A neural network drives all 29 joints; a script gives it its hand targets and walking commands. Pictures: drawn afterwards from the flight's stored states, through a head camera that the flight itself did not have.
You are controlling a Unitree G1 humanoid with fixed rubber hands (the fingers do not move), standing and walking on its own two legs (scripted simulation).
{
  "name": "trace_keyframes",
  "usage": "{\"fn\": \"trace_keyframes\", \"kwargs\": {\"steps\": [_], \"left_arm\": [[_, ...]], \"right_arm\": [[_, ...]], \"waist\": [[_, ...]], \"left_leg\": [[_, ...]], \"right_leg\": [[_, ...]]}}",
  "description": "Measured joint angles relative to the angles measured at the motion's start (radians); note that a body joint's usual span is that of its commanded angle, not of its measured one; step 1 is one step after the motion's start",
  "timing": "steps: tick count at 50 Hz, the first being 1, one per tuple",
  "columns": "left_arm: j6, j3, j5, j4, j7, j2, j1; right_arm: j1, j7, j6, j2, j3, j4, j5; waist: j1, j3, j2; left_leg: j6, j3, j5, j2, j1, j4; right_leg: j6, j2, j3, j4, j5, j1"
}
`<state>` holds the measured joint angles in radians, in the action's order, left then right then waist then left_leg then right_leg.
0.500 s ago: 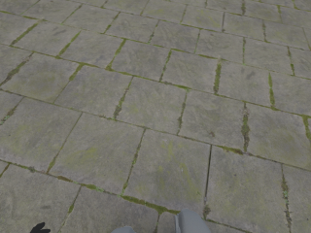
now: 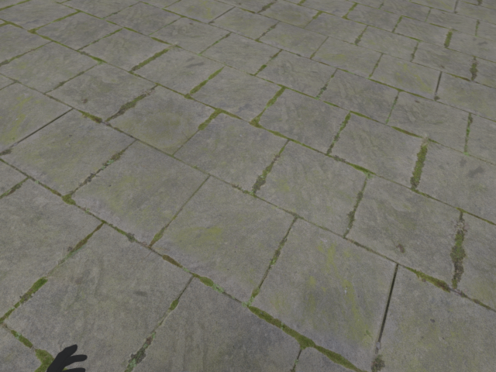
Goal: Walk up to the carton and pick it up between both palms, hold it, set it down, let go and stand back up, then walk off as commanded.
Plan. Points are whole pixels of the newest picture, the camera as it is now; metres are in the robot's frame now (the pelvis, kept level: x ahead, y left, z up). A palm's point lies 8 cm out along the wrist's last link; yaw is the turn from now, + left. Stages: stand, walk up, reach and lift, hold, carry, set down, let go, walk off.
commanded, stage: walk up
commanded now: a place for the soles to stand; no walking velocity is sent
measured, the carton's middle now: out of the picture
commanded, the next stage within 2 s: none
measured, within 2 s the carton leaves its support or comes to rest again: neither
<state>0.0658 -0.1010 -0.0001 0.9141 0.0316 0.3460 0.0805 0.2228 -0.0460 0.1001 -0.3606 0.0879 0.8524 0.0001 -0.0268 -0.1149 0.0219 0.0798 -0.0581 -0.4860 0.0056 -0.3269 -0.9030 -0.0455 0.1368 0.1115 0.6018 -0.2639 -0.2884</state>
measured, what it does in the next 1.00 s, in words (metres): steps to the right, turning left: left foot, then right foot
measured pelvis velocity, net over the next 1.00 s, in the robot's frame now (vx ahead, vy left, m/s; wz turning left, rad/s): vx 0.02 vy -0.16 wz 0.30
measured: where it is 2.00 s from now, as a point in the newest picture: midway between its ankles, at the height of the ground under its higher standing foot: outside the picture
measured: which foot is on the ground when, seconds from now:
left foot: up 0.00-0.00, down 0.02-0.84, up 0.86-1.00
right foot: down 0.00-0.02, up 0.04-0.82, down 0.84-1.00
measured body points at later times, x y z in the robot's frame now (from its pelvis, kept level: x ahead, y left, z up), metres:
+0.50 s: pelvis +0.00 +0.04 +0.02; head +0.05 +0.11 +0.46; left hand +0.10 +0.34 -0.14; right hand +0.05 -0.28 -0.06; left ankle -0.01 +0.12 -0.72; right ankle -0.01 -0.14 -0.63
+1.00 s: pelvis +0.02 -0.16 +0.01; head +0.05 -0.17 +0.46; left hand +0.07 +0.17 -0.08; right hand +0.15 -0.45 -0.12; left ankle -0.03 +0.05 -0.64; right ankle +0.07 -0.21 -0.72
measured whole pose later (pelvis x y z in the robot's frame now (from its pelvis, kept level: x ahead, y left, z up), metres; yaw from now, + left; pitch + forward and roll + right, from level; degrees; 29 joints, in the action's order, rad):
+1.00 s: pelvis +0.02 -0.16 +0.01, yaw +17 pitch -3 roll +4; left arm 0.08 -0.10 0.00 0.78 -0.07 0.34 0.09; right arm 0.33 0.07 -0.03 -0.37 0.05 0.87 0.00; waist 0.01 -0.11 0.03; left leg 0.05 -0.19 -0.40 -0.05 -0.45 -1.05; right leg -0.03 0.00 0.00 0.61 -0.28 -0.28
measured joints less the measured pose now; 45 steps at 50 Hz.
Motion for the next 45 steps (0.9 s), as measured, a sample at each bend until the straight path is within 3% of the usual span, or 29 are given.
{"fn": "trace_keyframes", "kwargs": {"steps": [1, 2, 4, 8, 12, 17, 21, 35, 38, 40, 42, 45], "left_arm": [[0.0, 0.002, 0.0, -0.014, -0.011, 0.0, -0.007], [0.0, 0.002, 0.0, -0.024, -0.02, 0.004, -0.017], [0.016, 0.002, 0.0, -0.029, -0.03, 0.01, -0.021], [0.034, 0.003, 0.0, -0.03, -0.067, 0.018, -0.017], [0.041, 0.003, 0.0, -0.03, -0.088, 0.022, 0.005], [0.054, 0.002, 0.0, -0.032, -0.091, 0.033, 0.021], [0.054, 0.002, 0.0, -0.049, -0.091, 0.041, 0.02], [0.054, -0.002, 0.0, -0.114, -0.092, 0.05, -0.044], [0.052, -0.003, 0.0, -0.132, -0.093, 0.051, -0.049], [0.043, -0.003, 0.0, -0.134, -0.097, 0.051, -0.047], [0.023, -0.004, 0.0, -0.134, -0.097, 0.046, -0.038], [0.018, -0.001, 0.0, -0.133, -0.098, 0.01, -0.029]], "right_arm": [[0.015, 0.004, -0.015, -0.003, 0.0, 0.0, 0.0], [0.021, 0.012, -0.029, 0.002, 0.0, 0.005, 0.0], [0.041, 0.028, -0.048, 0.032, -0.014, 0.015, 0.0], [0.085, 0.058, -0.091, 0.064, -0.04, 0.015, 0.0], [0.11, 0.095, -0.13, 0.052, -0.04, 0.015, 0.0], [0.114, 0.123, -0.146, 0.047, -0.041, 0.016, 0.0], [0.114, 0.124, -0.149, 0.049, -0.041, 0.016, 0.0], [0.117, 0.126, -0.154, 0.049, -0.041, 0.016, 0.0], [0.117, 0.126, -0.154, 0.04, -0.041, 0.016, 0.0], [0.118, 0.126, -0.154, 0.027, -0.041, 0.016, 0.0], [0.114, 0.127, -0.152, 0.005, -0.04, 0.017, 0.0], [0.11, 0.136, -0.129, -0.008, -0.041, 0.017, 0.0]], "waist": [[-0.002, 0.009, 0.001], [-0.001, -0.003, 0.014], [0.014, -0.014, 0.045], [0.025, -0.006, 0.075], [0.029, -0.004, 0.076], [0.023, -0.005, 0.091], [0.017, 0.007, 0.1], [-0.011, 0.018, 0.142], [0.0, 0.018, 0.141], [0.005, 0.019, 0.127], [0.019, 0.013, 0.098], [0.002, -0.002, 0.035]], "left_leg": [[0.0, 0.0, 0.03, 0.011, 0.037, 0.129], [-0.027, 0.007, 0.073, 0.001, 0.043, 0.156], [-0.081, 0.013, 0.076, -0.023, 0.044, 0.137], [-0.072, -0.006, 0.155, -0.036, 0.055, 0.278], [-0.068, -0.029, 0.229, -0.044, 0.063, 0.389], [-0.073, -0.028, 0.242, -0.071, 0.064, 0.412], [-0.132, -0.03, 0.241, -0.083, 0.064, 0.412], [-0.072, -0.092, 0.239, -0.08, 0.064, 0.412], [-0.048, -0.104, 0.234, -0.066, 0.064, 0.412], [-0.031, -0.117, 0.226, -0.052, 0.062, 0.401], [-0.029, -0.125, 0.187, -0.035, 0.033, 0.311], [-0.031, -0.128, 0.01, -0.049, -0.076, 0.025]], "right_leg": [[0.0, 0.012, 0.006, 0.042, -0.021, -0.025], [0.0, 0.019, -0.013, 0.118, -0.094, -0.052], [0.0, -0.024, -0.095, 0.304, -0.21, -0.111], [0.0, -0.104, -0.167, 0.504, -0.183, -0.217], [0.0, -0.123, -0.174, 0.531, -0.159, -0.226], [0.0, -0.127, -0.186, 0.531, -0.137, -0.226], [0.0, -0.135, -0.205, 0.531, -0.127, -0.226], [0.0, -0.135, -0.286, 0.506, -0.11, -0.227], [0.0, -0.133, -0.296, 0.436, -0.111, -0.222], [0.0, -0.128, -0.297, 0.293, -0.112, -0.182], [0.007, -0.13, -0.289, 0.139, -0.101, -0.119], [0.018, -0.137, -0.197, 0.156, -0.085, -0.092]]}}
